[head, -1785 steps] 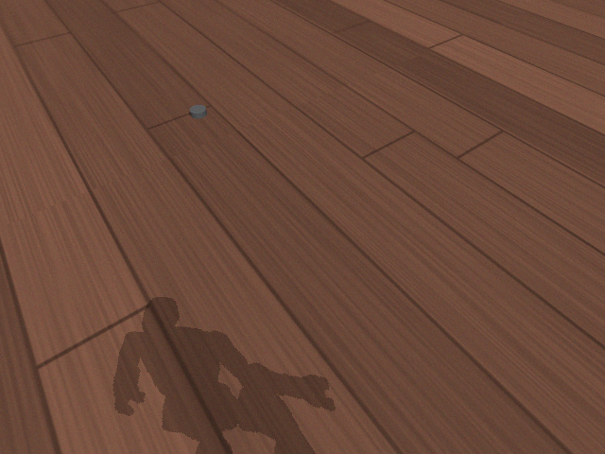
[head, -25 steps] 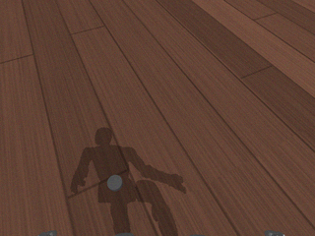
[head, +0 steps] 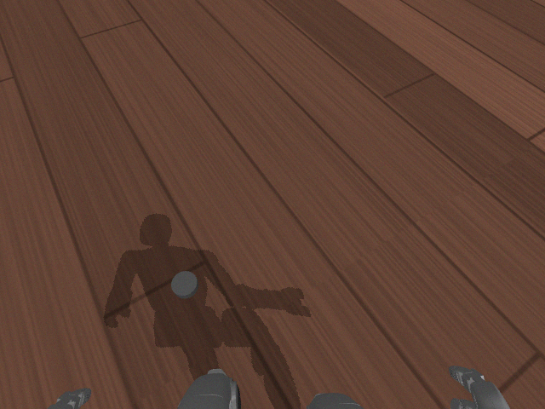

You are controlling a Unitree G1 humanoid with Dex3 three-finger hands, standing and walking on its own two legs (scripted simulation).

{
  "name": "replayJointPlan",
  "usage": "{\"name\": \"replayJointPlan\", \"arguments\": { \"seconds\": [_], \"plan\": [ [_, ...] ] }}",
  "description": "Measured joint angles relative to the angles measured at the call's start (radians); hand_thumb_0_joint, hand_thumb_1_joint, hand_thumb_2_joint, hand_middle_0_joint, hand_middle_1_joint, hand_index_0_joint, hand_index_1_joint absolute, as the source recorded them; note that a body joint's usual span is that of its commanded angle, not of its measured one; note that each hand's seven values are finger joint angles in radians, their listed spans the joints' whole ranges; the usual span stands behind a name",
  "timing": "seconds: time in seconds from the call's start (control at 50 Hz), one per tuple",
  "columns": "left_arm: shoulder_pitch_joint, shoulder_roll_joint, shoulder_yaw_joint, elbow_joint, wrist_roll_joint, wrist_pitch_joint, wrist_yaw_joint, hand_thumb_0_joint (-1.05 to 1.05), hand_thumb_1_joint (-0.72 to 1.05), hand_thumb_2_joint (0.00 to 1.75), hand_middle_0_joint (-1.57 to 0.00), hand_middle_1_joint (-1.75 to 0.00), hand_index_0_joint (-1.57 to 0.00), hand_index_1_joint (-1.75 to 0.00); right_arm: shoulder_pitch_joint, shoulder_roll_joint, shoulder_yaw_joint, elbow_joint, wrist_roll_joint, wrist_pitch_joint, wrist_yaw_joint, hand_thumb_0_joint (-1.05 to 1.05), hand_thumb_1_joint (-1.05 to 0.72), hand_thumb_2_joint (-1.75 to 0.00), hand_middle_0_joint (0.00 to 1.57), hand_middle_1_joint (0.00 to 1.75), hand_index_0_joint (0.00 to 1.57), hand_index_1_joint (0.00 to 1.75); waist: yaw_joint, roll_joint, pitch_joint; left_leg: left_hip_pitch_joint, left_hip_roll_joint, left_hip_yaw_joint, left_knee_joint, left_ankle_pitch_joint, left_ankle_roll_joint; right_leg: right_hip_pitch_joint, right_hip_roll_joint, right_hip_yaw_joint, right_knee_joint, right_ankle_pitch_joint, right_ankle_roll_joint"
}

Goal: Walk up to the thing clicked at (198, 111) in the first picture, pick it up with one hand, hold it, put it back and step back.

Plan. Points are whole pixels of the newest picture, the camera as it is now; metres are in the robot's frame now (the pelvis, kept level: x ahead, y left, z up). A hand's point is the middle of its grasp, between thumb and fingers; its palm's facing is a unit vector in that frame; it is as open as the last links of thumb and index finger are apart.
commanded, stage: step back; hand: left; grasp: from above
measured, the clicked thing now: (185, 284) +0.53 +0.31 -0.73
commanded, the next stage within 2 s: none
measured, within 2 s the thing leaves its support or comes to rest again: neither
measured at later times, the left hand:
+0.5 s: hand out of the picture -0.03 +0.27 -0.14, palm faces +0.10 -0.92 -0.37, open 7.3 cm
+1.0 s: hand out of the picture -0.23 +0.22 -0.12, palm faces +0.06 -0.90 -0.44, open 7.3 cm
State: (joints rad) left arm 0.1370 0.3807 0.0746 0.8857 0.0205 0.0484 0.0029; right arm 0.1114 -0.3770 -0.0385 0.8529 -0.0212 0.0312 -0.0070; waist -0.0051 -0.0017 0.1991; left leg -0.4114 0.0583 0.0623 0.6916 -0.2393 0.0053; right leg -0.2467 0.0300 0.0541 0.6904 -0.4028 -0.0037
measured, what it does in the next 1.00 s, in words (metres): walks backwards: left foot, then right foot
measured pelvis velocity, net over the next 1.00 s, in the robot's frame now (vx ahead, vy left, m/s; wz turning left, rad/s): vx -0.30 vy -0.05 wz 0.07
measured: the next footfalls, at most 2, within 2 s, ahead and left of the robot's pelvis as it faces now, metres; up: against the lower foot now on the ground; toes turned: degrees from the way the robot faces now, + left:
left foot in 0.36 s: -0.08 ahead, +0.10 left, +0.00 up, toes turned +4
right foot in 0.76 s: -0.21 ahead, -0.17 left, +0.00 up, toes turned +3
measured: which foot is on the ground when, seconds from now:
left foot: down 0.00-0.02, up 0.04-0.34, down 0.36-0.80, up 0.82-1.00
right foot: down 0.00-0.38, up 0.40-0.74, down 0.76-1.00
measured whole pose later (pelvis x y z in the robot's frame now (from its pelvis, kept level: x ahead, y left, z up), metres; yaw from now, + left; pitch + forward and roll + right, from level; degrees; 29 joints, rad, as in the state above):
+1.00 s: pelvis -0.30 -0.05 +0.01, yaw +4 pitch -3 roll +1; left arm 0.20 0.35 0.07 0.83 0.05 0.05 0.01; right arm 0.21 -0.43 -0.06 0.87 -0.01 0.06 -0.02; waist 0.01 0.04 0.15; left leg -0.45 -0.11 -0.12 1.11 -0.48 -0.03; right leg -0.33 -0.03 0.00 0.65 -0.28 -0.01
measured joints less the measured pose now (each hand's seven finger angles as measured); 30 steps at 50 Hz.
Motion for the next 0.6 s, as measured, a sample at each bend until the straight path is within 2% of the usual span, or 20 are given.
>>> {"name": "replayJointPlan", "arguments": {
  "seconds": [0.02,0.04,0.08,0.12,0.18,0.24,0.3,0.34,0.36,0.4,0.44,0.48,0.54,0.6],
  "plan": [
    [0.001,-0.014,0.002,0.007,0.006,-0.004,-0.001,0.00,0.91,0.90,-0.21,-0.30,-0.21,-0.30,-0.005,-0.011,-0.003,0.005,0.004,0.006,0.000,0.01,-0.90,-0.90,0.20,0.30,0.21,0.30,-0.007,0.034,0.006,-0.011,0.018,-0.022,0.021,-0.001,-0.005,0.009,0.020,-0.021,-0.014,0.015,-0.008],
    [0.008,-0.024,0.000,0.006,0.009,-0.005,-0.005,0.00,0.91,0.90,-0.21,-0.30,-0.21,-0.30,-0.006,-0.015,-0.007,0.015,0.009,0.013,-0.001,0.01,-0.90,-0.90,0.20,0.30,0.21,0.30,-0.012,0.051,0.003,-0.025,0.007,-0.055,0.048,-0.057,-0.005,0.006,0.025,-0.035,-0.010,0.017,-0.014],
    [0.030,-0.030,-0.005,-0.006,0.013,-0.006,-0.012,0.00,0.91,0.90,-0.21,-0.30,-0.21,-0.30,0.000,-0.013,-0.011,0.033,0.013,0.027,-0.007,0.01,-0.90,-0.90,0.20,0.30,0.20,0.30,0.006,0.034,-0.013,-0.062,-0.073,-0.120,0.206,-0.214,-0.007,-0.013,0.005,-0.022,-0.002,0.025,-0.025],
    [0.043,-0.040,-0.009,-0.013,0.011,-0.005,-0.008,0.00,0.91,0.90,-0.21,-0.30,-0.21,-0.30,0.014,-0.020,-0.011,0.039,0.023,0.028,-0.008,0.01,-0.90,-0.90,0.20,0.30,0.20,0.30,0.016,0.031,-0.025,-0.084,-0.142,-0.173,0.365,-0.238,-0.008,-0.017,-0.011,-0.016,-0.034,0.057,-0.024],
    [0.041,-0.046,-0.007,-0.032,0.014,-0.001,-0.001,0.00,0.90,0.90,-0.21,-0.30,-0.21,-0.30,0.043,-0.033,-0.006,0.039,0.030,0.015,-0.013,0.01,-0.90,-0.90,0.20,0.30,0.20,0.30,0.016,0.035,-0.038,-0.068,-0.182,-0.197,0.453,-0.238,-0.021,-0.031,-0.025,-0.027,-0.079,0.102,-0.023],
    [0.020,-0.044,-0.006,-0.069,0.015,-0.008,0.010,0.00,0.90,0.90,-0.21,-0.30,-0.21,-0.30,0.069,-0.041,-0.004,0.042,0.026,0.015,-0.016,0.01,-0.90,-0.90,0.20,0.30,0.20,0.30,0.018,0.037,-0.034,-0.008,-0.170,-0.184,0.392,-0.265,-0.033,-0.055,-0.034,-0.051,-0.090,0.129,-0.024],
    [-0.005,-0.034,-0.007,-0.106,0.013,-0.014,0.017,0.00,0.90,0.90,-0.21,-0.30,-0.21,-0.30,0.078,-0.039,-0.003,0.043,0.018,0.017,-0.015,0.01,-0.90,-0.90,0.20,0.30,0.20,0.30,0.018,0.025,-0.018,0.069,-0.135,-0.149,0.228,-0.279,-0.030,-0.086,-0.048,-0.076,-0.070,0.143,-0.019],
    [-0.019,-0.022,-0.010,-0.123,0.007,-0.012,0.016,0.00,0.90,0.90,-0.21,-0.30,-0.21,-0.30,0.079,-0.035,-0.005,0.040,0.013,0.011,-0.011,0.01,-0.90,-0.90,0.20,0.30,0.20,0.30,0.015,0.014,-0.012,0.125,-0.110,-0.121,0.083,-0.238,-0.020,-0.115,-0.058,-0.090,-0.040,0.144,-0.012],
    [-0.024,-0.016,-0.012,-0.128,0.003,-0.009,0.014,0.00,0.90,0.90,-0.21,-0.30,-0.21,-0.30,0.079,-0.033,-0.007,0.038,0.011,0.006,-0.008,0.01,-0.90,-0.90,0.20,0.30,0.20,0.30,0.011,0.009,-0.010,0.157,-0.100,-0.108,-0.003,-0.178,-0.012,-0.131,-0.063,-0.097,-0.018,0.142,-0.007],
    [-0.036,0.002,-0.011,-0.123,-0.002,0.002,0.012,0.00,0.90,0.90,-0.21,-0.30,-0.21,-0.30,0.064,-0.011,-0.011,0.039,0.000,0.001,-0.003,0.01,-0.90,-0.90,0.20,0.30,0.20,0.30,0.018,-0.040,0.010,0.168,-0.124,-0.080,-0.034,-0.121,0.015,-0.152,-0.086,-0.070,0.017,0.143,-0.004],
    [-0.032,0.002,-0.008,-0.101,-0.004,0.015,0.015,0.00,0.90,0.90,-0.21,-0.30,-0.21,-0.30,0.061,-0.004,-0.005,0.025,-0.008,-0.001,0.011,0.01,-0.90,-0.90,0.20,0.30,0.20,0.30,0.012,-0.037,0.002,0.148,-0.111,-0.079,-0.017,-0.115,0.030,-0.184,-0.031,-0.012,0.136,-0.036,-0.009],
    [-0.023,0.005,-0.004,-0.081,-0.008,0.025,0.019,0.00,0.91,0.90,-0.21,-0.30,-0.21,-0.30,0.058,0.006,0.000,0.017,-0.012,-0.005,0.012,0.01,-0.90,-0.90,0.20,0.30,0.20,0.30,0.004,-0.031,-0.011,0.141,-0.091,-0.085,-0.035,-0.090,0.032,-0.216,0.040,0.051,0.317,-0.119,-0.018],
    [-0.004,0.011,0.003,-0.071,-0.013,0.020,0.020,0.00,0.91,0.90,-0.21,-0.30,-0.21,-0.30,0.049,0.018,0.006,0.005,-0.012,-0.008,0.005,0.01,-0.90,-0.90,0.20,0.30,0.21,0.30,0.010,-0.033,-0.028,0.128,-0.070,-0.079,-0.077,-0.042,0.029,-0.231,0.087,0.089,0.492,-0.119,-0.013],
    [0.022,0.013,0.008,-0.071,-0.009,0.012,0.018,0.00,0.91,0.90,-0.21,-0.30,-0.21,-0.30,0.027,0.019,0.004,-0.014,-0.008,-0.010,-0.001,0.01,-0.90,-0.90,0.20,0.30,0.21,0.30,0.020,-0.028,-0.027,0.106,-0.050,-0.066,-0.094,-0.006,0.027,-0.196,0.082,0.089,0.513,-0.115,0.013]
  ]
}}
